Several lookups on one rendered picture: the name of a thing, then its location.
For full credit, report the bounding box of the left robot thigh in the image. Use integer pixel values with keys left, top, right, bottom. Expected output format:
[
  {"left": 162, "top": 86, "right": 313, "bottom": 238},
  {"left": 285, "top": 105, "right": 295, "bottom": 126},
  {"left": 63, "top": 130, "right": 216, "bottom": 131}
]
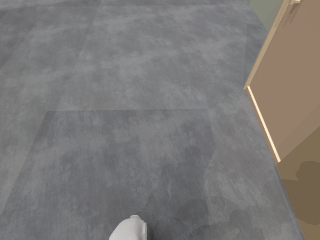
[{"left": 109, "top": 218, "right": 147, "bottom": 240}]

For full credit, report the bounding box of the robot left shin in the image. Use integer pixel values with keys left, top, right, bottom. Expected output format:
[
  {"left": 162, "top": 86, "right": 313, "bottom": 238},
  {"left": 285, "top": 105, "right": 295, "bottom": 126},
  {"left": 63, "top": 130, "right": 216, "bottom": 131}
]
[{"left": 130, "top": 215, "right": 141, "bottom": 220}]

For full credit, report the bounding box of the wardrobe door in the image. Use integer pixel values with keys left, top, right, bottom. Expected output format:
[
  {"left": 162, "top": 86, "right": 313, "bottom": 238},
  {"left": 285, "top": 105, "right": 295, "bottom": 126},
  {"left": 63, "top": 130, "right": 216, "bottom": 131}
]
[
  {"left": 249, "top": 0, "right": 320, "bottom": 160},
  {"left": 277, "top": 126, "right": 320, "bottom": 240}
]

